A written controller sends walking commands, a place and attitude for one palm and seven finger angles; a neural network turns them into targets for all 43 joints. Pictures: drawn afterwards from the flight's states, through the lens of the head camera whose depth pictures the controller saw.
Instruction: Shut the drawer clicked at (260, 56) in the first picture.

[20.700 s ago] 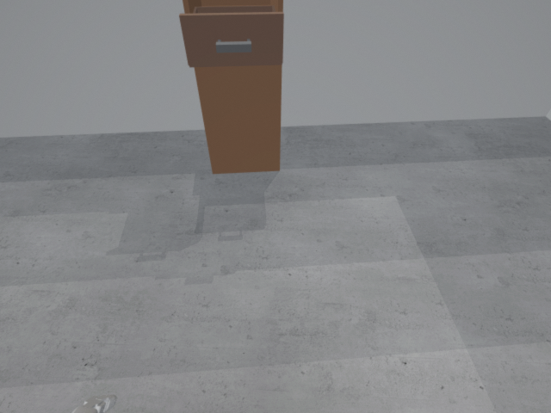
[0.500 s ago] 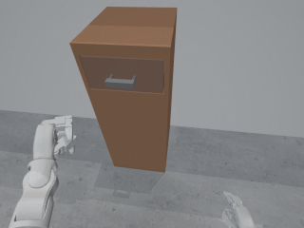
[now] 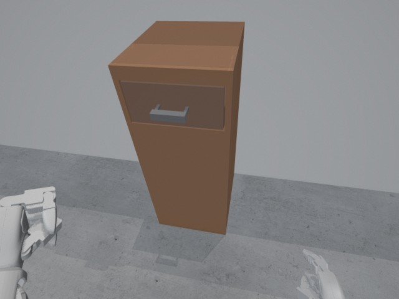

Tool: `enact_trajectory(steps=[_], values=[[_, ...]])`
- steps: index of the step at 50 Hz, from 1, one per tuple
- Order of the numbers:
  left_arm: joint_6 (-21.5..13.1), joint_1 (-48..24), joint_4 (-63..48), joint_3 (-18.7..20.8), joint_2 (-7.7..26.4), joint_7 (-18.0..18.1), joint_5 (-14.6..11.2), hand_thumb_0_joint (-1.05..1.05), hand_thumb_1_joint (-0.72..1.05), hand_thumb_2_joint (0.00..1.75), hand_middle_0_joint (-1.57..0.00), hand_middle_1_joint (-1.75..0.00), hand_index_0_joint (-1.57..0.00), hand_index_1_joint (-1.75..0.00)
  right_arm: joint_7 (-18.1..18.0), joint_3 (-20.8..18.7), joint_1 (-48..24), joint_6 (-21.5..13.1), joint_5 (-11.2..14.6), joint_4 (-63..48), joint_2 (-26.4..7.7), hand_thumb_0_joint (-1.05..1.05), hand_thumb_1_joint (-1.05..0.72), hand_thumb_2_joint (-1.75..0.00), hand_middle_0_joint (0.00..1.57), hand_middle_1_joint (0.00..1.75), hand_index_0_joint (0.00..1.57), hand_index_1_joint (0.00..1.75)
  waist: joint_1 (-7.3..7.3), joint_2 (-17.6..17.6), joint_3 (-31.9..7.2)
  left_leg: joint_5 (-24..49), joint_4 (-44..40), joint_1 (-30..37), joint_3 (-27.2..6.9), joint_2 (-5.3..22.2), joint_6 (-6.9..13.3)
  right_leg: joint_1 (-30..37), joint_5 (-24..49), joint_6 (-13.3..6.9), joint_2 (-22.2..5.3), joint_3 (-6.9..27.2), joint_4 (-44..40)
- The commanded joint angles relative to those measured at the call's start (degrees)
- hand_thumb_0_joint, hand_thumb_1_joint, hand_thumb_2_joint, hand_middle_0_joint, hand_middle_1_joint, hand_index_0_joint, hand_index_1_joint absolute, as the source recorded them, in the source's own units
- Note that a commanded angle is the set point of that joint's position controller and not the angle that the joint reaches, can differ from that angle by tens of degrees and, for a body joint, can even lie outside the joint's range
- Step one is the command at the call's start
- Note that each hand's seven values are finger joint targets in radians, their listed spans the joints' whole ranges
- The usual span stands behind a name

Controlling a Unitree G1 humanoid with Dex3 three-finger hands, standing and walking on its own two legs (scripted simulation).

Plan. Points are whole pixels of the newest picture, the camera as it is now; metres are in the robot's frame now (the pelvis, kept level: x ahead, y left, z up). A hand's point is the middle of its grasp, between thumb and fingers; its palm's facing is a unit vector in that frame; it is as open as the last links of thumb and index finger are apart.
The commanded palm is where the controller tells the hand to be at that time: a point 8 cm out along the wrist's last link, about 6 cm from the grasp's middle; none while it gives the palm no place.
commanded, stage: draw the hand back to the body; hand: left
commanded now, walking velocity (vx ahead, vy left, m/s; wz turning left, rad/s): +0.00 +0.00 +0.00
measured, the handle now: (170, 112) +0.64 +0.19 +0.04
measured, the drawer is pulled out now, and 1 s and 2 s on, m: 0.00 0.00 0.00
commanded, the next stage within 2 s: step back with the hand held close in 0.04 s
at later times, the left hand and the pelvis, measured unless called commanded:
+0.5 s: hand (62, 221) +0.19 +0.25 +0.14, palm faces +0.24 -0.83 -0.50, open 3.3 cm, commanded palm +0.12 +0.30 +0.17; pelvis -0.01 +0.02 +0.00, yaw -1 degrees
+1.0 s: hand (17, 269) +0.11 +0.27 +0.15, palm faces +0.34 -0.85 -0.40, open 3.3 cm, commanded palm +0.04 +0.32 +0.17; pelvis -0.09 +0.04 -0.02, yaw -1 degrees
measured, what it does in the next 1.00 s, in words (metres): shifts its weight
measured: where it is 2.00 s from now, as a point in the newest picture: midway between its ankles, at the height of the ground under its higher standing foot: outside the picture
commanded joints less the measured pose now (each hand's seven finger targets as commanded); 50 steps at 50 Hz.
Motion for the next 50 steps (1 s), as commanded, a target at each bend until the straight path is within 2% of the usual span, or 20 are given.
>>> enact_trajectory(steps=[1, 4, 6, 8, 9, 10, 11, 13, 16, 20, 24, 28, 31, 36, 39, 42, 44, 46, 48, 50], values=[[-2.5, -8.5, -8.0, 4.9, 8.6, 1.2, 0.1, 0.00, 0.90, 0.90, -1.40, -1.60, -1.40, -1.60, -0.8, -1.6, -7.3, -3.3, -0.1, -8.7, -4.6, 0.00, -0.90, -0.90, 0.20, 0.30, 0.20, 0.30, -1.45, -4.7, 0.9, 4.0, -4.2, 0.0, -1.5, -0.5, 1.6, -6.4, -1.3, -0.1, -0.5, 3.8, -6.1], [-2.9, -7.2, -10.6, 5.9, 9.3, 1.3, 0.1, 0.00, 0.90, 0.90, -1.40, -1.60, -1.40, -1.60, -0.8, -1.7, -7.7, -3.6, -0.4, -9.1, -4.4, 0.00, -0.90, -0.90, 0.20, 0.30, 0.20, 0.30, -0.46, -4.1, -4.0, 7.9, -3.6, 1.1, -1.3, -0.6, 1.7, -3.0, 3.5, -0.2, -0.8, 3.9, -4.4], [-2.8, -7.3, -12.8, 5.8, 9.6, 1.5, 0.3, 0.00, 0.90, 0.90, -1.40, -1.60, -1.40, -1.60, -0.6, -1.3, -7.9, -3.9, -0.5, -9.2, -4.1, 0.00, -0.90, -0.90, 0.20, 0.30, 0.20, 0.30, -0.30, -0.5, -5.4, 9.6, -3.6, 1.7, -1.5, -0.6, 1.3, -1.8, 5.7, -0.4, -0.8, 3.9, -3.8], [-2.5, -6.2, -13.0, 6.4, 10.0, 1.6, 0.3, 0.00, 0.90, 0.90, -1.40, -1.60, -1.40, -1.60, -0.5, -1.2, -7.8, -4.1, -0.7, -9.1, -4.1, 0.00, -0.90, -0.90, 0.20, 0.30, 0.20, 0.30, -0.04, -1.0, -5.1, 11.9, -3.4, 1.1, -1.5, -0.6, 1.1, -0.9, 8.8, -0.5, -0.6, 3.7, -3.1], [-4.9, -12.0, -17.6, 13.6, 16.9, 1.7, -0.1, 0.00, 0.90, 0.90, -1.40, -1.60, -1.40, -1.60, -0.1, -1.3, -7.1, -2.3, -0.2, -11.5, -5.4, 0.00, -0.90, -0.90, 0.20, 0.30, 0.20, 0.30, -2.73, -4.1, 0.4, 8.9, -1.9, -3.9, -2.7, 0.5, 2.2, -7.2, 11.3, -0.2, -3.3, 8.9, -5.9], [-5.6, -11.7, -15.3, 14.0, 16.8, 1.5, 0.2, 0.00, 0.90, 0.90, -1.40, -1.60, -1.40, -1.60, -0.2, -1.2, -7.0, -1.5, -0.3, -10.8, -4.4, 0.00, -0.90, -0.90, 0.20, 0.30, 0.20, 0.30, -2.82, -5.1, 2.0, 7.1, -1.6, -5.2, -3.4, 0.1, 2.0, -8.2, 10.5, -0.5, -4.3, 9.0, -6.9], [-4.9, -4.8, -10.1, 10.3, 12.0, 1.0, 0.3, 0.00, 0.90, 0.90, -1.40, -1.60, -1.40, -1.60, -0.2, -1.5, -7.3, -0.5, -0.6, -10.1, -4.0, 0.00, -0.90, -0.90, 0.20, 0.30, 0.20, 0.30, -3.05, -7.5, 2.6, 8.8, -1.0, -4.9, -3.2, 0.4, 2.0, -9.3, 11.2, -0.3, -4.6, 8.0, -6.7], [-4.6, -0.9, -9.5, 7.9, 9.2, 0.5, 0.5, 0.00, 0.90, 0.90, -1.40, -1.60, -1.40, -1.60, 0.2, -2.1, -7.1, 1.1, -0.7, -11.0, -4.7, 0.00, -0.90, -0.90, 0.20, 0.30, 0.20, 0.30, -3.37, -6.2, -0.7, 12.5, -0.5, -4.6, -2.7, 0.9, 1.9, -8.4, 13.8, 0.1, -4.8, 6.8, -4.9], [-5.4, 2.5, -11.6, 8.4, 9.9, 0.5, 0.5, 0.00, 0.90, 0.90, -1.40, -1.60, -1.40, -1.60, 0.2, -2.8, -7.0, 2.5, -0.7, -11.8, -5.3, 0.00, -0.90, -0.90, 0.20, 0.30, 0.20, 0.30, -3.37, -1.4, -6.6, 18.4, -1.2, -4.2, -2.8, 1.7, 1.7, -5.7, 16.3, 0.5, -4.3, 5.1, -1.5], [-5.8, 5.6, -16.0, 11.5, 12.9, 1.0, -0.1, 0.00, 0.90, 0.90, -1.40, -1.60, -1.40, -1.60, 0.0, -3.5, -7.7, 4.1, -0.2, -13.7, -5.1, 0.00, -0.90, -0.90, 0.20, 0.30, 0.20, 0.30, -2.94, -4.0, -13.1, 24.7, -0.7, -4.6, -3.7, 2.4, 1.6, -2.6, 21.3, 0.9, -3.7, 4.2, 2.5], [-6.2, 6.7, -19.2, 12.4, 13.6, 1.5, -0.1, 0.00, 0.90, 0.90, -1.40, -1.60, -1.40, -1.60, -0.4, -3.9, -7.0, 4.8, 0.1, -15.0, -5.0, 0.00, -0.90, -0.90, 0.20, 0.30, 0.20, 0.30, -3.10, -3.4, -13.7, 25.8, -0.4, -7.1, -4.3, 3.0, 1.5, -2.4, 22.5, 1.2, -3.1, 4.2, 5.2], [-6.3, 6.8, -19.6, 12.0, 13.3, 1.9, 0.4, 0.00, 0.90, 0.90, -1.40, -1.60, -1.40, -1.60, -0.8, -4.0, -6.6, 4.5, 0.0, -15.2, -5.5, 0.00, -0.90, -0.90, 0.20, 0.30, 0.20, 0.30, -3.08, 0.7, -11.4, 21.6, -2.6, -11.4, -5.6, 4.6, 2.1, -3.3, 16.4, 1.6, -1.8, 4.1, 8.3], [-6.6, 5.8, -19.6, 11.9, 12.7, 1.8, 0.8, 0.00, 0.90, 0.90, -1.40, -1.60, -1.40, -1.60, -0.9, -4.0, -6.6, 3.7, -0.1, -15.3, -6.0, 0.00, -0.90, -0.90, 0.20, 0.30, 0.20, 0.30, -2.99, 2.4, -9.1, 12.9, -5.8, -18.2, -7.4, 6.3, 3.3, -1.6, 10.2, 1.7, -0.8, 4.2, 12.0], [-7.3, 3.6, -17.9, 11.7, 11.7, 1.9, 1.6, 0.00, 0.90, 0.90, -1.40, -1.60, -1.40, -1.60, -0.9, -3.9, -6.1, 2.5, 0.1, -15.2, -6.0, 0.00, -0.90, -0.90, 0.20, 0.30, 0.20, 0.30, -3.71, -2.1, -4.8, -8.3, -7.3, -29.9, -8.4, 6.4, 4.6, 1.0, 8.5, 1.5, -1.8, 6.6, 12.6], [-7.9, 2.7, -17.6, 11.4, 11.6, 2.2, 1.8, 0.00, 0.90, 0.90, -1.40, -1.60, -1.40, -1.60, -0.7, -4.1, -5.3, 2.0, 0.0, -14.8, -5.9, 0.00, -0.90, -0.90, 0.20, 0.30, 0.20, 0.30, -4.27, -6.9, -3.9, -14.1, -2.5, -27.9, -6.9, 3.8, 3.9, -5.4, 0.7, 0.5, -4.2, 10.3, 5.9], [-8.6, 1.6, -19.6, 10.5, 11.8, 2.8, 1.6, 0.00, 0.90, 0.90, -1.40, -1.60, -1.40, -1.60, -0.5, -4.1, -4.3, 1.6, -0.1, -13.8, -5.4, 0.00, -0.90, -0.90, 0.20, 0.30, 0.20, 0.30, -4.73, -10.3, -4.6, -11.1, 8.8, -17.2, -4.1, 0.1, 1.7, -19.0, -11.3, -2.5, -9.3, 14.8, -3.3], [-9.0, 0.9, -19.7, 9.9, 12.0, 3.6, 1.5, 0.00, 0.90, 0.90, -1.40, -1.60, -1.40, -1.60, -0.6, -3.7, -4.2, 1.5, -0.4, -12.9, -4.8, 0.00, -0.90, -0.90, 0.20, 0.30, 0.20, 0.30, -4.98, -11.8, -4.2, -9.0, 14.7, -10.8, -3.5, -0.8, 0.7, -27.8, -18.0, -4.0, -12.1, 14.7, -6.5], [-9.1, 0.8, -19.8, 10.4, 12.6, 4.3, 1.5, 0.00, 0.90, 0.90, -1.40, -1.60, -1.40, -1.60, -1.0, -3.3, -4.4, 1.5, -0.6, -12.6, -4.7, 0.00, -0.90, -0.90, 0.20, 0.30, 0.20, 0.30, -5.17, -9.4, -4.2, -8.6, 11.2, -9.6, -4.5, -0.2, 0.8, -29.2, -18.1, -3.1, -10.5, 11.7, -4.5], [-9.6, 1.1, -20.7, 11.1, 13.0, 4.7, 1.5, 0.00, 0.90, 0.90, -1.40, -1.60, -1.40, -1.60, -1.6, -3.2, -5.0, 1.3, -0.5, -13.0, -5.5, 0.00, -0.90, -0.90, 0.20, 0.30, 0.20, 0.30, -5.04, -2.3, -3.6, -13.0, 1.5, -15.8, -9.3, 2.9, 2.1, -24.4, -17.1, -0.5, -5.3, 7.8, 1.8], [-10.4, 0.3, -22.3, 12.6, 13.2, 4.5, 2.7, 0.00, 0.90, 0.90, -1.40, -1.60, -1.40, -1.60, -2.1, -3.3, -7.0, 0.3, -0.8, -13.8, -6.8, 0.00, -0.90, -0.90, 0.20, 0.30, 0.20, 0.30, -4.52, 11.6, -3.2, -31.7, -18.8, -38.1, -23.5, 13.1, 6.6, -4.5, -8.8, 2.2, 3.1, 4.5, 24.6]])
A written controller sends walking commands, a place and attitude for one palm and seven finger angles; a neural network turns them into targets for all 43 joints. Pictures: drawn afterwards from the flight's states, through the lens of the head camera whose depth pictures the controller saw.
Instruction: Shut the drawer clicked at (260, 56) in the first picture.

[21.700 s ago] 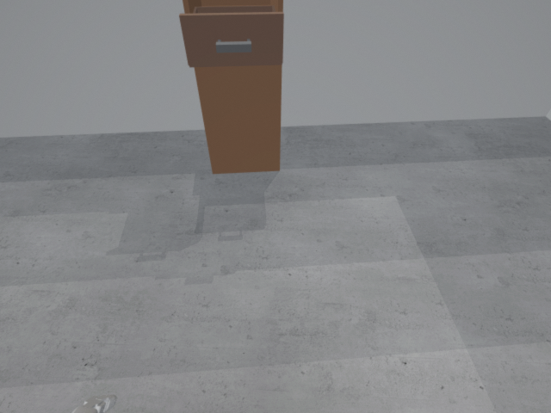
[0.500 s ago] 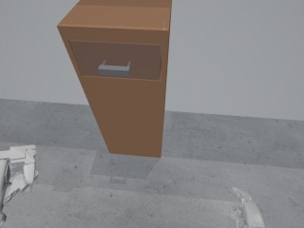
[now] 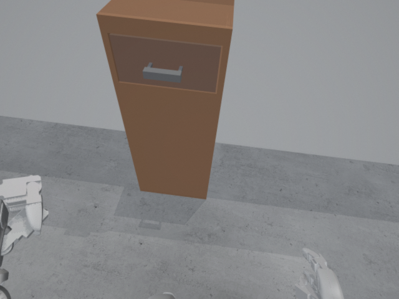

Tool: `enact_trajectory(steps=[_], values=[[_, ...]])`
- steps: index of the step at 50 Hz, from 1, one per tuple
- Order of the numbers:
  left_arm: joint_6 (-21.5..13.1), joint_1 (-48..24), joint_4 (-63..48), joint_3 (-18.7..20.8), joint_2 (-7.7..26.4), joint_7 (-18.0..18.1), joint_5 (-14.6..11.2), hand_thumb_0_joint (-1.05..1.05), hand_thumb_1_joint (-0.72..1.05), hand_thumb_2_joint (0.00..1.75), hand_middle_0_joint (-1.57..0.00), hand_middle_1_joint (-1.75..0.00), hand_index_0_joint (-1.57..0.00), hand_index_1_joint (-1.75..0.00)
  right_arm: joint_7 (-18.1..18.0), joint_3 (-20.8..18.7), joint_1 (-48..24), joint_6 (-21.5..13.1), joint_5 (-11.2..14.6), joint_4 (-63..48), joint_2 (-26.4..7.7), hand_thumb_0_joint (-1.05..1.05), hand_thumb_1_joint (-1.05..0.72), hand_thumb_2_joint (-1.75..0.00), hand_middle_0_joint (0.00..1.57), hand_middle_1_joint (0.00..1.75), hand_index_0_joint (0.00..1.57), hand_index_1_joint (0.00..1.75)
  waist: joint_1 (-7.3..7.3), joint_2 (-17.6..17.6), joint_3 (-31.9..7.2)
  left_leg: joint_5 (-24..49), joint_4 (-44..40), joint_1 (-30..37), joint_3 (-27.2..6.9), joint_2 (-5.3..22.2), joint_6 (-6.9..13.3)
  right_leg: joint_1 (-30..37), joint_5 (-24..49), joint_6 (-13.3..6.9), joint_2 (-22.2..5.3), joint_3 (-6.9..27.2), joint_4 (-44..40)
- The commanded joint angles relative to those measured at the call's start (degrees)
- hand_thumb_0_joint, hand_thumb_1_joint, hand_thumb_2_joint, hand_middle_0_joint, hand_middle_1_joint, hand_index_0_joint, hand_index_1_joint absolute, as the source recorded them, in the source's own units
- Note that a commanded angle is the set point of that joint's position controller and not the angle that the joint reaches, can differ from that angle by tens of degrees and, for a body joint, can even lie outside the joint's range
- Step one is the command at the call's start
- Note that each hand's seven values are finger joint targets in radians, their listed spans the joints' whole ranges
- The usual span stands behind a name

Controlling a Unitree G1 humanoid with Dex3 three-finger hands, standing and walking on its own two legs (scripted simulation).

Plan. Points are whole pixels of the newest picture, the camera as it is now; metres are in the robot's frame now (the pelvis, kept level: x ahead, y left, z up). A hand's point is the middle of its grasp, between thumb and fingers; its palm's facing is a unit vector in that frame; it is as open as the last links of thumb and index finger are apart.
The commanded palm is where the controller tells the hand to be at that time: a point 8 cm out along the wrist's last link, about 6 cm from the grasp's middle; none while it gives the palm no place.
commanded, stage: step back with the hand held close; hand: left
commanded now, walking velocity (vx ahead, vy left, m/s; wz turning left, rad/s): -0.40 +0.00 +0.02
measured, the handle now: (164, 71) +0.73 +0.16 +0.06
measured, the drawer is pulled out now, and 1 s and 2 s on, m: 0.00 0.00 0.00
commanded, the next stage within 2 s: stop stepping back and stand still in 0.40 s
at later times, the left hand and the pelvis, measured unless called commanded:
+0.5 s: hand out of the picture +0.09 +0.20 +0.19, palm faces +0.22 -0.83 -0.52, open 3.3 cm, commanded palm +0.03 +0.26 +0.19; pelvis -0.10 -0.02 +0.00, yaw -1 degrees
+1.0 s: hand out of the picture +0.00 +0.23 +0.20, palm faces +0.33 -0.81 -0.48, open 3.3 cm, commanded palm -0.04 +0.28 +0.19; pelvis -0.18 +0.00 +0.02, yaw -1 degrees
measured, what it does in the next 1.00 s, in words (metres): walks backwards: right foot, then left foot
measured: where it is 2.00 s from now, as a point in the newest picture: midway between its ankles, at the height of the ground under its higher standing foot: outside the picture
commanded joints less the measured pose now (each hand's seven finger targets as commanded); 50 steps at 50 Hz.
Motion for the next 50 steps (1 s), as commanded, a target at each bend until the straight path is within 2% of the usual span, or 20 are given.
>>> enact_trajectory(steps=[1, 4, 9, 12, 14, 17, 21, 24, 26, 29, 31, 33, 34, 35, 37, 43, 45, 46, 47, 50], values=[[-4.3, -3.7, -14.3, 10.3, 11.0, 1.7, 1.9, 0.00, 0.90, 0.90, -1.40, -1.60, -1.40, -1.60, -1.1, -3.0, -6.7, -4.5, -0.6, -9.8, -7.2, 0.00, -0.90, -0.90, 0.20, 0.30, 0.20, 0.30, 0.09, 18.5, -5.0, -36.9, -34.9, -22.6, -26.5, 18.0, 5.5, 19.6, -8.7, 0.7, 6.1, 4.0, 24.9], [-4.9, -0.3, -13.9, 11.0, 11.3, 1.6, 1.3, 0.00, 0.90, 0.90, -1.40, -1.60, -1.40, -1.60, 0.0, -4.0, -5.0, -6.2, -0.6, -9.2, -6.1, 0.00, -0.90, -0.90, 0.20, 0.30, 0.20, 0.30, 0.55, 8.4, -8.1, -19.3, -27.6, -8.9, -21.7, 16.4, 6.0, 11.5, -14.0, -0.3, 4.9, 5.9, 23.2], [-4.5, 4.2, -13.6, 7.0, 8.9, 0.6, -1.4, 0.00, 0.90, 0.90, -1.40, -1.60, -1.40, -1.60, 1.8, -3.3, -4.1, -7.7, -0.9, -5.7, -5.6, 0.00, -0.90, -0.90, 0.20, 0.30, 0.20, 0.30, 0.03, 12.6, -10.6, -7.0, -27.1, 8.3, -15.0, 10.9, 0.6, 8.1, -18.7, -2.1, 5.7, 1.4, -2.6], [-6.0, 2.6, -13.8, 7.8, 11.3, -0.4, -2.0, 0.00, 0.90, 0.90, -1.40, -1.60, -1.40, -1.60, 2.3, -2.9, -2.3, -6.8, -1.4, -2.8, -5.7, 0.00, -0.90, -0.90, 0.20, 0.30, 0.20, 0.30, 0.21, 9.1, -15.6, 25.4, -15.4, 22.1, -9.5, 9.4, -3.0, 7.2, -1.3, -3.4, 1.4, 4.6, -18.0], [-7.2, 0.1, -14.2, 10.5, 14.7, -0.5, -2.6, 0.00, 0.90, 0.90, -1.40, -1.60, -1.40, -1.60, 1.9, -2.5, -3.4, -5.6, -1.1, -3.2, -4.9, 0.00, -0.90, -0.90, 0.20, 0.30, 0.20, 0.30, -0.03, 0.0, -17.7, 27.9, -7.7, 27.8, -4.7, 6.7, -1.9, 2.4, 15.2, -2.2, -2.9, 6.6, -15.8], [-7.0, 0.1, -14.9, 11.2, 14.1, -1.1, -3.1, 0.00, 0.90, 0.90, -1.40, -1.60, -1.40, -1.60, 1.4, -3.3, -4.8, -5.7, -0.2, -5.2, -5.5, 0.00, -0.90, -0.90, 0.20, 0.30, 0.20, 0.30, 0.24, 0.6, -24.0, 42.6, -9.4, 34.5, -3.7, 7.0, -0.4, 3.7, 17.8, 1.9, 2.3, 2.2, -7.0], [-5.5, 8.1, -12.7, 14.6, 15.3, -1.9, -4.7, 0.00, 0.90, 0.90, -1.40, -1.60, -1.40, -1.60, 1.8, -2.9, -8.2, -4.8, 1.1, -8.5, -5.3, 0.00, -0.90, -0.90, 0.20, 0.30, 0.20, 0.30, 1.14, 0.6, -18.9, 21.5, -8.6, 27.4, -4.2, 6.8, -0.5, 0.8, 6.7, 1.1, -0.2, 3.2, -10.4], [-5.3, 5.1, -10.4, 12.6, 14.9, -1.4, -5.3, 0.00, 0.90, 0.90, -1.40, -1.60, -1.40, -1.60, 1.0, -2.9, -9.6, -4.4, 1.5, -7.2, -5.1, 0.00, -0.90, -0.90, 0.20, 0.30, 0.20, 0.30, -0.10, -5.1, -4.7, -2.0, 9.1, 18.5, -2.3, -0.2, -5.0, -16.0, -13.2, -6.9, -13.1, 13.9, -22.9], [-4.2, 2.6, -6.5, 10.8, 13.2, -0.9, -3.8, 0.00, 0.90, 0.90, -1.40, -1.60, -1.40, -1.60, 0.6, -3.0, -9.9, -4.0, 0.4, -5.2, -4.5, 0.00, -0.90, -0.90, 0.20, 0.30, 0.20, 0.30, 0.08, -6.9, 4.0, -7.9, 23.8, 8.1, -6.8, 0.7, -5.2, -18.7, -12.1, -12.2, -17.5, 15.9, -23.0], [-1.6, -4.7, -1.8, 6.4, 10.0, -0.7, -1.4, 0.00, 0.90, 0.90, -1.40, -1.60, -1.40, -1.60, -0.7, -1.1, -8.7, -4.0, 0.0, -5.7, -4.2, 0.00, -0.90, -0.90, 0.20, 0.30, 0.20, 0.30, -1.11, -4.8, 8.5, -4.7, 5.4, 5.3, -4.1, 3.7, -3.6, -9.6, -1.8, -6.7, -9.3, 5.4, -15.7], [-1.8, -10.0, -1.5, 5.2, 9.6, -0.8, -0.8, 0.00, 0.90, 0.90, -1.40, -1.60, -1.40, -1.60, -1.4, -1.3, -7.4, -5.7, 0.3, -4.8, -6.8, 0.00, -0.90, -0.90, 0.20, 0.30, 0.20, 0.30, -1.09, 4.4, 8.8, 5.7, -14.2, 9.7, -5.5, 4.2, -2.7, -5.1, -2.3, -2.9, -3.6, 3.3, -6.6], [-3.3, -10.6, -6.7, 4.9, 10.1, 0.1, -0.2, 0.00, 0.90, 0.90, -1.40, -1.60, -1.40, -1.60, -1.2, -2.1, -4.8, -7.7, 0.4, -5.8, -7.7, 0.00, -0.90, -0.90, 0.20, 0.30, 0.20, 0.30, 0.43, 12.6, -1.1, 11.9, -17.9, 14.5, -15.8, 12.0, 1.1, 0.3, -7.9, -1.3, 1.2, 4.0, 0.1], [-3.3, -8.3, -8.1, 6.0, 11.1, 0.5, -0.1, 0.00, 0.90, 0.90, -1.40, -1.60, -1.40, -1.60, -0.8, -2.2, -3.2, -8.4, 0.3, -6.3, -6.9, 0.00, -0.90, -0.90, 0.20, 0.30, 0.20, 0.30, 0.61, 9.7, -6.2, 17.2, -17.2, 19.2, -18.6, 12.6, 2.4, 0.7, -8.4, -1.2, 2.4, 4.2, 1.2], [-3.7, -7.8, -14.2, 6.7, 12.3, 0.0, -0.9, 0.00, 0.90, 0.90, -1.40, -1.60, -1.40, -1.60, -0.4, -1.8, -3.6, -9.2, -0.7, -6.2, -5.7, 0.00, -0.90, -0.90, 0.20, 0.30, 0.20, 0.30, 0.06, 13.7, -10.2, 11.7, -21.8, 20.4, -21.7, 13.3, 1.2, 1.1, -14.3, -1.2, 2.8, 4.8, 6.1], [-4.3, -6.6, -20.4, 7.2, 11.7, 0.2, -0.8, 0.00, 0.90, 0.90, -1.40, -1.60, -1.40, -1.60, 0.3, -2.4, -3.8, -10.1, -1.1, -6.6, -5.6, 0.00, -0.90, -0.90, 0.20, 0.30, 0.20, 0.30, 0.39, 10.6, -14.4, -6.4, -27.7, 18.9, -24.9, 14.8, 0.6, 4.3, -17.7, -1.2, 2.8, 7.1, 12.5], [-0.1, 9.5, -13.4, 8.5, 9.8, 1.0, -1.3, 0.00, 0.90, 0.90, -1.40, -1.60, -1.40, -1.60, 1.6, -1.8, -5.4, -7.9, -1.0, -7.6, -5.1, 0.00, -0.90, -0.90, 0.20, 0.30, 0.20, 0.30, 0.14, 15.5, -9.2, -21.1, -29.7, 1.6, -8.1, 7.1, -5.7, 19.7, -16.3, -3.0, 5.9, -3.2, -4.7], [1.5, 8.6, -8.8, 9.6, 10.8, 1.2, -1.4, 0.00, 0.90, 0.90, -1.40, -1.60, -1.40, -1.60, 0.9, -2.1, -5.3, -5.4, -0.6, -7.3, -4.6, 0.00, -0.90, -0.90, 0.20, 0.30, 0.20, 0.30, -0.14, 2.8, -6.2, -17.5, -9.5, 0.3, -0.8, 1.2, -5.7, 13.6, -21.4, -7.2, -0.7, 3.8, -15.8], [2.1, 5.9, -8.1, 8.7, 10.6, 1.0, -2.1, 0.00, 0.90, 0.90, -1.40, -1.60, -1.40, -1.60, 0.4, -2.3, -5.7, -4.0, -0.3, -6.7, -4.0, 0.00, -0.90, -0.90, 0.20, 0.30, 0.20, 0.30, -0.25, -10.8, -3.9, -12.3, 11.6, 0.2, -0.4, -0.9, -5.2, 2.2, -30.6, -12.3, -13.4, 21.1, -25.1], [2.1, 0.6, -9.4, 9.2, 11.0, 1.1, -2.7, 0.00, 0.90, 0.90, -1.40, -1.60, -1.40, -1.60, 0.1, -2.6, -6.1, -3.3, -0.5, -5.4, -4.7, 0.00, -0.90, -0.90, 0.20, 0.30, 0.20, 0.30, 0.04, -13.3, -0.2, -10.8, 24.1, -7.2, -2.1, -0.5, -4.7, -0.2, -26.1, -15.6, -20.3, 26.2, -27.5], [1.2, -6.3, -6.7, 8.0, 10.3, 0.7, -1.7, 0.00, 0.90, 0.90, -1.40, -1.60, -1.40, -1.60, 0.5, -1.4, -5.1, -4.9, -0.4, -4.5, -3.9, 0.00, -0.90, -0.90, 0.20, 0.30, 0.20, 0.30, -2.60, -9.4, -2.5, -7.6, 19.4, -4.2, -4.4, 4.9, -3.9, -0.5, -23.4, -11.5, -16.2, 15.8, -21.6]])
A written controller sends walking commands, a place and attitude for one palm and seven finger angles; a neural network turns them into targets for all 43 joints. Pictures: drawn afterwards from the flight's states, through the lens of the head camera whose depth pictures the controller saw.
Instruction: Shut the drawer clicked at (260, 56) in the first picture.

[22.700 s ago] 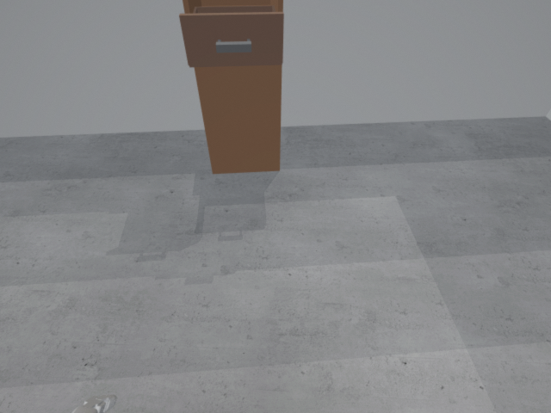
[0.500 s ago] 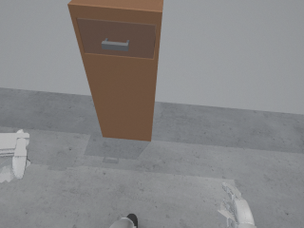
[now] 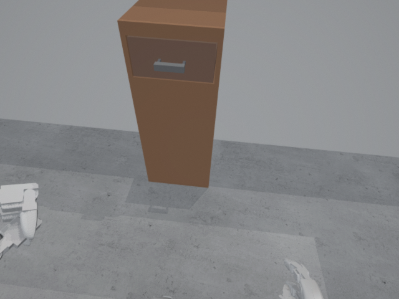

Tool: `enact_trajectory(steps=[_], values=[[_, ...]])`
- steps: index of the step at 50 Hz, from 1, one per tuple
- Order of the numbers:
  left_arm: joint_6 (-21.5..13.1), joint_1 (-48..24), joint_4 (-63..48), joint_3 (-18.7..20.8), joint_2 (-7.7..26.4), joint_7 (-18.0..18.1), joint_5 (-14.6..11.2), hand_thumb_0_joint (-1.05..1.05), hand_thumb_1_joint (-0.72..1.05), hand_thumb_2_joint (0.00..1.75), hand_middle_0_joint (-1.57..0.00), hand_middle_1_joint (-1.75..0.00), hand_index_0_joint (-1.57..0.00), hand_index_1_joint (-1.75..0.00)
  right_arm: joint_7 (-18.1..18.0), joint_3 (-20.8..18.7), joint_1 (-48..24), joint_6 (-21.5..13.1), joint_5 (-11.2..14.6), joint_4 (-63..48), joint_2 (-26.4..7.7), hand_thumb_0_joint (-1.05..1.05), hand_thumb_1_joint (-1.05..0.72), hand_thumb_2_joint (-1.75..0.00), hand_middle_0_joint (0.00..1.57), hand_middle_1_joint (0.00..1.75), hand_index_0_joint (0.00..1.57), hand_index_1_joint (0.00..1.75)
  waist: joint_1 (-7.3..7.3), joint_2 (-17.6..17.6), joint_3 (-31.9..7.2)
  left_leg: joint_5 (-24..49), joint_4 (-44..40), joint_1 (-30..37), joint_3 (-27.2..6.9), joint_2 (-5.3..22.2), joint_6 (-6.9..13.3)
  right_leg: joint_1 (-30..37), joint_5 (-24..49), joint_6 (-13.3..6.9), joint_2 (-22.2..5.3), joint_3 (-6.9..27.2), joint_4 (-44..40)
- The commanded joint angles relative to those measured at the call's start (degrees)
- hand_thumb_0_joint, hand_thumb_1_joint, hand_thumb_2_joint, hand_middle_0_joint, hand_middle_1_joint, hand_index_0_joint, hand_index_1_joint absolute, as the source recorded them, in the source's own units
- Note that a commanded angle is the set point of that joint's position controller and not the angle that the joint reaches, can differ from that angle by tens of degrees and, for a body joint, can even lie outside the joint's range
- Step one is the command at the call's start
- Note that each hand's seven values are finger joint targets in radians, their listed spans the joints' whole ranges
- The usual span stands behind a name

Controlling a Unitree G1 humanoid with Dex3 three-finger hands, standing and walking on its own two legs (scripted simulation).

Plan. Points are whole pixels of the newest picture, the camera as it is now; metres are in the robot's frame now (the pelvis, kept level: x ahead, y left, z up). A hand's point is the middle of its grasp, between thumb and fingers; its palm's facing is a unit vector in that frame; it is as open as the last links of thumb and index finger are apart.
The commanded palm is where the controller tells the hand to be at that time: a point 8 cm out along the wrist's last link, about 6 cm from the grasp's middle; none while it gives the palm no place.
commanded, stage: stop stepping back and stand still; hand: left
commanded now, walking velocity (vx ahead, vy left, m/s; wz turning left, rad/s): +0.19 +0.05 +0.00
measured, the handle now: (170, 64) +0.90 +0.17 +0.04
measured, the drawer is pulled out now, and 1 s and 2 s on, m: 0.00 0.00 0.00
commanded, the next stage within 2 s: let the arm hang, fingers relaxed in 0.58 s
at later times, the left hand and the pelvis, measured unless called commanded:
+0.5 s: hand (25, 232) +0.16 +0.25 +0.17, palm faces +0.41 -0.77 -0.48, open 3.2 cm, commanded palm +0.11 +0.29 +0.18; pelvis +0.00 +0.00 -0.01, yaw +4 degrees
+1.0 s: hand out of the picture +0.01 +0.20 -0.17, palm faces +0.07 -0.97 -0.22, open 3.2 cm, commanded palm none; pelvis -0.05 +0.01 -0.01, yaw +6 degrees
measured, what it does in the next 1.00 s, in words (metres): steps on the spot: left foot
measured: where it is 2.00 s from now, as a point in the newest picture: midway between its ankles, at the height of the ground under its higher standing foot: outside the picture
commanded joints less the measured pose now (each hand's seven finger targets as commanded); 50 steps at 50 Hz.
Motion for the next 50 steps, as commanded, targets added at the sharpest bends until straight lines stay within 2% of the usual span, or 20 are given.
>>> enact_trajectory(steps=[1, 5, 8, 9, 11, 14, 17, 18, 21, 23, 25, 30, 33, 34, 35, 37, 40, 42, 47, 50], values=[[-1.6, -9.4, -0.5, 5.2, 4.8, 1.9, 0.7, 0.00, 0.90, 0.90, -1.40, -1.60, -1.40, -1.60, -1.3, -3.6, -6.0, -2.9, 0.1, -7.1, -7.8, 0.00, -0.90, -0.90, 0.20, 0.30, 0.20, 0.30, -2.57, -8.1, 3.6, -2.2, 0.3, 5.9, -1.1, 6.1, 1.0, -14.7, -22.6, -4.9, -15.7, 10.8, -14.9], [-2.2, -11.7, -4.5, 0.5, 2.4, 2.7, 1.7, 0.00, 0.90, 0.90, -1.40, -1.60, -1.40, -1.60, -2.9, -3.8, -7.2, -5.3, 0.2, -7.1, -9.2, 0.00, -0.90, -0.90, 0.20, 0.30, 0.20, 0.30, -1.40, 1.5, 3.9, -1.1, -21.5, 18.4, 4.8, 3.4, 2.5, -12.8, -17.5, -2.6, -10.9, 5.8, -7.0], [-4.3, -13.0, -13.8, 2.8, 5.1, 3.1, 2.0, 0.00, 0.90, 0.90, -1.40, -1.60, -1.40, -1.60, -2.1, -4.1, -5.5, -6.2, 0.6, -9.1, -11.1, 0.00, -0.90, -0.90, 0.20, 0.30, 0.20, 0.30, -0.86, 15.0, 0.5, 7.7, -29.5, 22.5, -16.3, 16.1, 8.2, -14.1, -5.0, 3.5, -1.9, 0.2, 12.4], [-4.8, -12.0, -14.6, 4.5, 6.6, 3.0, 2.0, 0.00, 0.90, 0.90, -1.40, -1.60, -1.40, -1.60, -1.6, -4.3, -5.1, -6.5, 0.7, -9.3, -10.9, 0.00, -0.90, -0.90, 0.20, 0.30, 0.20, 0.30, -0.47, 12.3, -1.3, 19.8, -28.9, 24.0, -16.3, 16.9, 8.3, -13.8, -6.3, 4.2, -0.7, -0.3, 14.3], [-4.7, -8.4, -13.6, 6.7, 7.8, 2.4, 1.7, 0.00, 0.90, 0.90, -1.40, -1.60, -1.40, -1.60, -1.0, -3.8, -5.1, -7.0, 0.1, -7.7, -9.1, 0.00, -0.90, -0.90, 0.20, 0.30, 0.20, 0.30, -0.65, 12.6, 0.4, 18.3, -31.0, 18.0, -14.7, 16.5, 8.5, -10.1, -12.0, 4.2, -1.6, 0.1, 14.7], [-4.7, -3.8, -11.2, 7.8, 6.9, 2.5, 1.7, 0.00, 0.90, 0.90, -1.40, -1.60, -1.40, -1.60, 0.1, -4.1, -4.9, -6.7, 1.0, -8.0, -9.4, 0.00, -0.90, -0.90, 0.20, 0.30, 0.20, 0.30, -0.11, 11.2, -0.7, 17.0, -24.1, 13.1, -4.2, 12.1, 5.0, -0.1, 1.1, 3.8, -2.1, 0.7, 0.9], [-4.4, 0.1, -6.1, 8.0, 6.1, 2.1, 0.1, 0.00, 0.90, 0.90, -1.40, -1.60, -1.40, -1.60, 0.7, -5.0, -4.0, -5.5, 1.5, -8.3, -8.5, 0.00, -0.90, -0.90, 0.20, 0.30, 0.20, 0.30, -1.27, -9.0, -0.7, -0.5, -7.8, 7.5, 1.9, 2.3, 0.5, -1.2, 6.8, -2.1, -13.5, 19.1, -10.0], [-4.2, -0.4, -5.3, 7.4, 5.4, 2.1, 0.0, 0.00, 0.90, 0.90, -1.40, -1.60, -1.40, -1.60, 0.7, -5.1, -4.4, -5.0, 1.7, -8.2, -8.5, 0.00, -0.90, -0.90, 0.20, 0.30, 0.20, 0.30, -1.17, -9.9, 0.0, -3.9, -2.3, 4.8, 1.3, 2.1, 0.4, 0.1, 12.3, -4.2, -16.0, 20.7, -10.7], [-4.4, -1.7, -3.9, 7.4, 5.0, 2.2, 0.3, 0.00, 0.90, 0.90, -1.40, -1.60, -1.40, -1.60, 0.3, -4.0, -5.3, -4.6, 1.5, -7.7, -7.7, 0.00, -0.90, -0.90, 0.20, 0.30, 0.20, 0.30, -1.47, -5.7, -1.5, -3.6, -10.9, 7.1, -0.3, 4.1, 1.1, 2.6, 22.3, -3.5, -14.4, 12.8, -4.9], [-4.6, -0.9, -3.2, 6.4, 3.9, 2.3, 0.4, 0.00, 0.90, 0.90, -1.40, -1.60, -1.40, -1.60, -0.2, -3.7, -5.2, -4.5, 1.3, -7.6, -8.0, 0.00, -0.90, -0.90, 0.20, 0.30, 0.20, 0.30, -1.72, -2.7, -2.3, 9.3, -24.2, 16.6, -0.1, 4.0, 1.7, -0.5, 15.2, 0.4, -9.1, 7.3, -1.2], [-4.7, -3.3, -5.6, 4.8, 3.8, 2.1, 0.5, 0.00, 0.90, 0.90, -1.40, -1.60, -1.40, -1.60, -0.9, -4.4, -6.6, -4.8, 1.2, -8.5, -9.8, 0.00, -0.90, -0.90, 0.20, 0.30, 0.20, 0.30, -0.61, 4.9, -2.6, 18.5, -27.9, 21.3, -6.5, 10.1, 3.4, -3.7, 7.3, 3.7, -4.5, 4.0, 1.5], [-4.8, -7.3, -10.2, 4.6, 5.7, 1.9, 1.6, 0.00, 0.90, 0.90, -1.40, -1.60, -1.40, -1.60, -1.1, -3.8, -7.0, -5.3, 1.0, -8.9, -9.3, 0.00, -0.90, -0.90, 0.20, 0.30, 0.20, 0.30, -0.30, 6.0, -2.7, 22.3, -26.3, 18.6, -4.4, 8.4, 3.0, 0.9, 13.9, 3.8, -4.0, 4.5, -0.1], [-4.5, -4.6, -8.3, 4.8, 5.1, 2.1, 1.3, 0.00, 0.90, 0.90, -1.40, -1.60, -1.40, -1.60, -0.9, -4.1, -6.3, -5.3, 1.0, -9.0, -9.0, 0.00, -0.90, -0.90, 0.20, 0.30, 0.20, 0.30, -0.23, 2.6, -3.1, 16.4, -24.8, 18.7, -2.4, 6.3, 2.4, 1.3, 14.5, 3.1, -5.1, 7.2, -3.9], [4.0, -12.0, 41.9, -15.5, -0.1, -6.2, 6.5, 0.00, 0.90, 0.90, -1.40, -1.60, -1.40, -1.60, 4.6, -8.2, -7.9, -6.7, 0.9, 5.5, -20.5, 0.00, -0.90, -0.90, 0.20, 0.30, 0.20, 0.30, -3.00, 1.6, 1.1, 23.0, -14.3, 14.5, -3.1, 7.5, 2.8, -6.5, 24.1, 1.5, -9.7, 4.5, 4.2], [8.1, -11.2, 43.2, -14.8, -2.6, -7.3, 5.7, 0.00, 0.90, 0.90, -1.36, -1.56, -1.36, -1.56, 4.5, -8.3, -3.0, -3.3, 1.3, 5.0, -15.8, 0.00, -0.90, -0.90, 0.20, 0.30, 0.20, 0.30, -2.37, 0.1, -4.2, 23.0, -15.8, 17.6, -2.9, 7.3, 1.8, -5.1, 23.6, 1.2, -9.1, 8.1, 2.6], [9.2, -13.6, 45.2, -15.0, -3.8, -7.4, 5.3, 0.00, 0.90, 0.90, -1.28, -1.47, -1.28, -1.47, 4.6, -6.5, -2.0, -0.9, 1.2, 4.2, -13.7, 0.00, -0.90, -0.90, 0.20, 0.30, 0.20, 0.30, -1.93, -0.6, -4.3, 14.7, -16.5, 15.4, -4.3, 7.7, 2.6, -7.4, 10.8, 1.1, -8.6, 5.7, 2.5], [9.6, -20.6, 53.7, -16.1, -2.3, -7.5, 5.5, 0.00, 0.90, 0.90, -1.16, -1.34, -1.16, -1.34, 4.6, -5.5, -3.5, 1.4, 0.2, 3.9, -13.7, 0.00, -0.90, -0.90, 0.20, 0.30, 0.20, 0.30, -1.49, -9.9, -0.4, 9.5, -18.4, 11.1, -6.4, 7.0, 3.8, -7.0, 2.5, 0.4, -7.9, 5.9, 0.1], [10.2, -23.5, 60.5, -16.8, -2.2, -7.3, 5.3, 0.00, 0.90, 0.90, -1.08, -1.25, -1.08, -1.25, 4.4, -5.0, -4.1, 2.6, -0.3, 5.3, -13.5, 0.00, -0.90, -0.90, 0.20, 0.30, 0.20, 0.30, -1.49, -9.6, 2.1, 8.3, -19.1, 11.3, -6.2, 5.9, 3.7, -8.2, -1.5, -0.5, -8.6, 6.8, -2.2], [11.2, -23.9, 75.6, -18.9, -4.1, -6.6, 4.4, 0.00, 0.90, 0.90, -0.88, -1.04, -0.88, -1.04, 4.1, -3.5, -3.2, 4.3, -0.9, 10.4, -10.8, 0.00, -0.90, -0.90, 0.20, 0.30, 0.20, 0.30, -0.60, 8.7, 4.2, 1.4, -26.6, 8.8, -7.4, 6.3, 3.3, -4.5, -8.8, 0.4, -6.4, 6.6, -4.1], [10.9, -22.0, 82.4, -18.8, -4.3, -6.4, 4.2, 0.00, 0.90, 0.90, -0.76, -0.91, -0.76, -0.91, 3.6, -3.6, -0.8, 4.6, -0.8, 13.5, -10.3, 0.00, -0.90, -0.90, 0.20, 0.30, 0.20, 0.30, -0.11, 10.4, 2.7, -2.5, -28.4, 8.9, -7.7, 6.2, 3.1, -1.4, -8.4, 0.0, -5.9, 6.2, -5.2]])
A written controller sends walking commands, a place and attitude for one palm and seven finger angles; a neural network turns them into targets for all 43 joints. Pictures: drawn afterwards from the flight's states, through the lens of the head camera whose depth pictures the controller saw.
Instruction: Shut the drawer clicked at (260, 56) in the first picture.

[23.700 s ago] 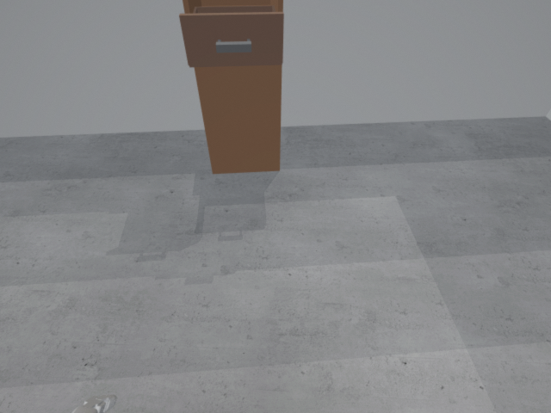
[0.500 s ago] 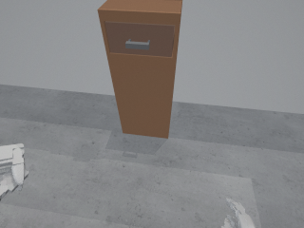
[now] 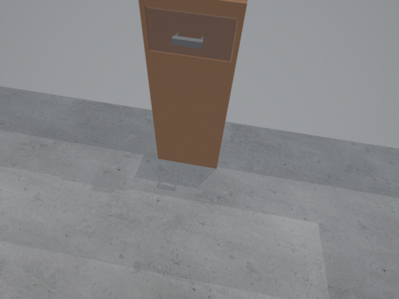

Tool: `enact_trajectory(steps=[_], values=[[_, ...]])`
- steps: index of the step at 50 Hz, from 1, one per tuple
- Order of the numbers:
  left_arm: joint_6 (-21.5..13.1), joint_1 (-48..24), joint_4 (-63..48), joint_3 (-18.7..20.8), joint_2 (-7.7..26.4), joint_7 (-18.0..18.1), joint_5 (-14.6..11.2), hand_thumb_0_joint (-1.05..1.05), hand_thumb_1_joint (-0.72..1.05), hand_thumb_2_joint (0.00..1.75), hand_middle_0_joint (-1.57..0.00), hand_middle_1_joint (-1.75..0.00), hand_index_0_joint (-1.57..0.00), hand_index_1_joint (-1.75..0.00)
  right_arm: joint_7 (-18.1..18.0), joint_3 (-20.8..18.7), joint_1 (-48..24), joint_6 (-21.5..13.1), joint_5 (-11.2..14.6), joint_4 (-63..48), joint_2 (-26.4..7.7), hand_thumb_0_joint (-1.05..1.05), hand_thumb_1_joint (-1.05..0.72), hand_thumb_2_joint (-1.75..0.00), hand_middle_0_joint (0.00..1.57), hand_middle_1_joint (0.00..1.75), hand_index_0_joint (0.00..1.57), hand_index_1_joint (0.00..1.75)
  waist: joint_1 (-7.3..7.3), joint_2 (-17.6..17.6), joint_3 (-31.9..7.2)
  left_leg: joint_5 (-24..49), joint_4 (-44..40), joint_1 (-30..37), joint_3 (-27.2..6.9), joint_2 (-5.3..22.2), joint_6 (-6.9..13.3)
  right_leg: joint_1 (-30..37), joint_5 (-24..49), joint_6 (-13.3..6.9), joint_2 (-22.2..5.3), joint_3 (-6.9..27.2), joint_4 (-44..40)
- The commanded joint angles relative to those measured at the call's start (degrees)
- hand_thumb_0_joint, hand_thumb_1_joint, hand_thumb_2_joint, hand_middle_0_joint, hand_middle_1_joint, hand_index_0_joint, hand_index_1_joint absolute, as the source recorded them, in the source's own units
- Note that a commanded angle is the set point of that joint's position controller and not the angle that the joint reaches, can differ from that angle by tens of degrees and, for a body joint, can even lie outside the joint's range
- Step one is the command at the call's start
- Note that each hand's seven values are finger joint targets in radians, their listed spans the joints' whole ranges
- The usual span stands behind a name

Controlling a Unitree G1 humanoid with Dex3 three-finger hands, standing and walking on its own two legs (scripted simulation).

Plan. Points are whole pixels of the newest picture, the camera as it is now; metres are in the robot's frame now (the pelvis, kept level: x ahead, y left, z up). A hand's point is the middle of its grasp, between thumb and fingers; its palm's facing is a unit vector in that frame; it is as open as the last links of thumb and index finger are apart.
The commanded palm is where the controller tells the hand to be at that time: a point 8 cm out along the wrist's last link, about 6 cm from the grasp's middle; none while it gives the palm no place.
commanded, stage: let the arm hang, fingers relaxed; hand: left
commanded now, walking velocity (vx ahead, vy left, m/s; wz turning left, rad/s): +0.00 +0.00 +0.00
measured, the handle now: (188, 39) +0.96 +0.07 +0.05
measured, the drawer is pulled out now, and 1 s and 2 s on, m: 0.00 0.00 0.00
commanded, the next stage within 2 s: look to check the result in 0.78 s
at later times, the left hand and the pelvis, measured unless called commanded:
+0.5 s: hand out of the picture -0.01 +0.20 -0.16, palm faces +0.04 -0.97 -0.23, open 7.1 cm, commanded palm none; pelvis -0.01 +0.01 +0.01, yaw +0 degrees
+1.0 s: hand out of the picture +0.03 +0.18 -0.16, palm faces +0.02 -0.98 -0.21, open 7.4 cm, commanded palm none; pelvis +0.02 +0.00 +0.01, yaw -1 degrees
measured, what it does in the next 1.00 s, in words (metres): stands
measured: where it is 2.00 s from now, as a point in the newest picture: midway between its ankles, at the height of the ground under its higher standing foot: outside the picture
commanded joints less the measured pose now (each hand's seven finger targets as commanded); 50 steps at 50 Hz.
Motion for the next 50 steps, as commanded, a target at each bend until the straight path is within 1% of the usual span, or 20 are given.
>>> enact_trajectory(steps=[1, 4, 7, 9, 10, 14, 15, 20, 23, 26, 28, 32, 34, 38, 40, 41, 44, 45, 47, 50], values=[[-2.5, 1.8, 1.6, 2.2, 7.8, -0.5, -1.1, 0.00, 0.90, 0.90, -0.72, -0.86, -0.72, -0.86, -0.7, -1.6, -0.6, -1.1, 0.0, -1.4, -5.2, 0.00, -0.90, -0.90, 0.20, 0.30, 0.20, 0.30, 2.02, 11.9, -3.5, -10.4, -11.7, -2.0, -6.7, 4.2, 1.9, 4.1, -10.0, -1.8, -5.2, 8.7, -10.8], [-2.4, 2.0, 5.9, 2.2, 7.9, -0.7, -1.1, 0.00, 0.90, 0.90, -0.60, -0.73, -0.60, -0.73, -0.9, -2.1, 2.2, -0.7, 0.2, 1.4, -5.0, 0.00, -0.90, -0.90, 0.20, 0.30, 0.20, 0.30, 1.69, 9.5, -2.7, -14.0, -12.1, -1.3, -6.7, 3.6, 1.9, 2.0, -13.5, -2.1, -5.2, 8.6, -12.2], [-2.6, 1.9, 8.9, 2.3, 7.6, -0.7, -1.1, 0.00, 0.90, 0.90, -0.48, -0.60, -0.48, -0.60, -1.3, -2.6, 5.2, -0.7, 0.3, 3.8, -5.0, 0.00, -0.90, -0.90, 0.20, 0.30, 0.20, 0.30, 1.27, 2.9, -1.2, -12.7, -12.3, 0.1, -7.2, 4.3, 2.3, 0.3, -13.9, -2.3, -5.2, 8.2, -13.3], [-2.6, 2.3, 10.7, 2.2, 7.1, -0.6, -1.2, 0.00, 0.90, 0.90, -0.40, -0.52, -0.40, -0.52, -1.4, -2.6, 6.7, -0.7, 0.4, 5.3, -4.5, 0.00, -0.90, -0.90, 0.20, 0.30, 0.20, 0.30, 1.08, 1.9, -0.1, -12.0, -11.9, 1.2, -7.0, 4.2, 2.4, -1.7, -15.0, -2.4, -5.4, 8.3, -13.8], [-2.7, 2.6, 11.4, 2.3, 7.0, -0.5, -1.2, 0.00, 0.90, 0.90, -0.36, -0.47, -0.36, -0.47, -1.5, -2.7, 7.1, -0.7, 0.4, 5.8, -4.5, 0.00, -0.90, -0.90, 0.20, 0.30, 0.20, 0.30, 1.09, 2.7, 0.4, -11.3, -12.3, 1.7, -7.2, 4.4, 2.5, -2.1, -14.5, -2.4, -5.1, 8.1, -13.5], [-2.6, 4.2, 14.0, 2.2, 5.8, -0.2, -1.2, 0.00, 0.90, 0.90, -0.20, -0.30, -0.20, -0.30, -1.8, -2.7, 7.8, -1.0, 0.4, 7.8, -3.8, 0.00, -0.90, -0.90, 0.20, 0.30, 0.20, 0.30, 1.44, 2.8, 1.3, -13.6, -15.4, 0.3, -8.9, 5.5, 2.9, -0.8, -12.4, -1.9, -4.3, 7.4, -11.8], [-2.7, 4.7, 14.5, 2.2, 6.0, -0.2, -1.1, 0.00, 0.90, 0.90, -0.20, -0.30, -0.20, -0.30, -1.8, -2.8, 7.7, -1.1, 0.6, 8.0, -3.9, 0.00, -0.90, -0.90, 0.20, 0.30, 0.20, 0.30, 1.86, 2.9, 1.0, -12.4, -15.4, 0.3, -8.7, 5.4, 3.0, 0.2, -11.0, -1.9, -4.3, 7.3, -11.7], [-2.7, 5.1, 16.0, 2.2, 5.4, 0.1, -1.0, 0.00, 0.90, 0.90, -0.20, -0.30, -0.20, -0.30, -1.7, -2.9, 7.4, -0.9, 0.5, 9.2, -2.6, 0.00, -0.90, -0.90, 0.20, 0.30, 0.20, 0.30, 1.74, 2.8, 2.8, -12.8, -15.4, 0.5, -7.7, 4.7, 2.7, -1.5, -12.8, -1.8, -4.5, 8.1, -12.7], [-2.8, 4.2, 16.2, 2.2, 4.6, 0.1, -1.0, 0.00, 0.90, 0.90, -0.20, -0.30, -0.20, -0.30, -1.7, -2.7, 7.7, -0.9, 0.4, 9.9, -1.5, 0.00, -0.90, -0.90, 0.20, 0.30, 0.20, 0.30, 1.31, 1.0, 3.5, -11.2, -14.3, 1.2, -6.5, 4.2, 2.3, -2.8, -14.0, -1.8, -5.1, 8.6, -13.7], [-2.9, 3.7, 16.2, 2.3, 4.4, 0.1, -0.9, 0.00, 0.90, 0.90, -0.20, -0.30, -0.20, -0.30, -1.6, -2.7, 7.4, -0.9, 0.4, 10.1, -0.7, 0.00, -0.90, -0.90, 0.20, 0.30, 0.20, 0.30, 1.21, 2.5, 3.1, -10.6, -13.9, 1.9, -6.0, 4.0, 2.2, -3.3, -14.2, -1.8, -5.4, 9.0, -14.1], [-3.0, 3.3, 16.2, 2.3, 3.9, 0.1, -1.0, 0.00, 0.90, 0.90, -0.20, -0.30, -0.20, -0.30, -1.7, -2.6, 7.1, -1.0, 0.3, 10.2, -0.5, 0.00, -0.90, -0.90, 0.20, 0.30, 0.20, 0.30, 1.23, 1.9, 3.8, -9.2, -13.8, 1.9, -5.7, 4.0, 2.1, -3.4, -13.2, -1.7, -5.5, 9.0, -14.2], [-3.1, 2.6, 16.1, 2.4, 3.6, 0.1, -1.0, 0.00, 0.90, 0.90, -0.20, -0.30, -0.20, -0.30, -1.8, -2.5, 6.7, -1.3, 0.3, 10.2, -0.4, 0.00, -0.90, -0.90, 0.20, 0.30, 0.20, 0.30, 1.30, 3.9, 3.4, -9.1, -14.9, 1.4, -6.3, 4.3, 2.0, -1.9, -10.9, -1.4, -5.2, 8.7, -13.5], [-3.2, 2.7, 16.4, 2.4, 3.1, 0.2, -1.0, 0.00, 0.90, 0.90, -0.20, -0.30, -0.20, -0.30, -1.8, -2.5, 6.3, -1.5, 0.3, 10.3, -0.2, 0.00, -0.90, -0.90, 0.20, 0.30, 0.20, 0.30, 1.40, 3.9, 3.0, -8.1, -14.9, 1.6, -6.1, 4.4, 1.9, -1.1, -9.5, -1.4, -5.2, 8.8, -13.6], [-3.4, 2.2, 16.4, 2.3, 2.7, 0.2, -1.1, 0.00, 0.90, 0.90, -0.20, -0.30, -0.20, -0.30, -1.9, -2.4, 6.5, -1.6, 0.4, 10.4, 0.3, 0.00, -0.90, -0.90, 0.20, 0.30, 0.20, 0.30, 1.36, 2.7, 2.5, -5.6, -14.7, 2.3, -5.6, 4.4, 1.7, 0.2, -7.4, -1.4, -5.5, 8.5, -13.7], [-3.7, 2.2, 16.6, 2.3, 3.1, 0.2, -1.1, 0.00, 0.90, 0.90, -0.20, -0.30, -0.20, -0.30, -1.9, -2.4, 6.3, -1.8, 0.6, 10.5, -0.4, 0.00, -0.90, -0.90, 0.20, 0.30, 0.20, 0.30, 1.36, 3.3, 1.1, -2.7, -13.7, 4.0, -5.1, 4.3, 1.6, 0.8, -5.6, -1.5, -5.8, 8.5, -13.7], [-3.7, 1.9, 16.7, 2.3, 3.0, 0.3, -1.2, 0.00, 0.90, 0.90, -0.20, -0.30, -0.20, -0.30, -2.0, -2.3, 6.4, -1.8, 0.6, 10.7, 0.2, 0.00, -0.90, -0.90, 0.20, 0.30, 0.20, 0.30, 1.22, 2.2, 0.6, -1.2, -13.6, 4.6, -4.9, 4.5, 1.6, 1.4, -4.3, -1.5, -6.0, 8.5, -13.7], [-3.9, 1.7, 17.0, 2.0, 2.6, 0.3, -1.4, 0.00, 0.90, 0.90, -0.20, -0.30, -0.20, -0.30, -2.1, -2.1, 6.3, -2.0, 0.7, 11.3, 0.2, 0.00, -0.90, -0.90, 0.20, 0.30, 0.20, 0.30, 1.18, 3.1, -0.8, 1.9, -13.0, 6.0, -4.5, 4.7, 1.4, 2.7, -1.8, -1.4, -6.1, 8.5, -13.7], [-3.9, 1.5, 17.0, 2.1, 2.9, 0.4, -1.3, 0.00, 0.90, 0.90, -0.20, -0.30, -0.20, -0.30, -2.1, -2.2, 6.3, -2.0, 0.8, 11.2, -0.2, 0.00, -0.90, -0.90, 0.20, 0.30, 0.20, 0.30, 1.21, 2.6, 0.1, 2.6, -13.0, 5.9, -4.7, 4.9, 1.4, 2.4, -1.4, -1.4, -5.9, 8.2, -13.4], [-3.8, 1.5, 17.4, 1.9, 2.5, 0.4, -1.4, 0.00, 0.90, 0.90, -0.20, -0.30, -0.20, -0.30, -2.2, -2.0, 6.1, -1.9, 0.8, 11.6, 0.3, 0.00, -0.90, -0.90, 0.20, 0.30, 0.20, 0.30, 1.21, 3.0, 0.2, 3.0, -13.2, 6.1, -4.5, 5.0, 1.3, 2.9, -0.7, -1.3, -6.0, 8.1, -13.6], [-3.9, 1.7, 17.5, 1.9, 2.9, 0.5, -1.4, 0.00, 0.90, 0.90, -0.20, -0.30, -0.20, -0.30, -2.2, -2.1, 5.9, -1.8, 0.8, 11.7, -0.2, 0.00, -0.90, -0.90, 0.20, 0.30, 0.20, 0.30, 1.14, 1.8, -0.1, 4.5, -12.3, 7.4, -3.8, 4.9, 1.2, 2.9, 0.5, -1.4, -6.1, 8.3, -14.0]])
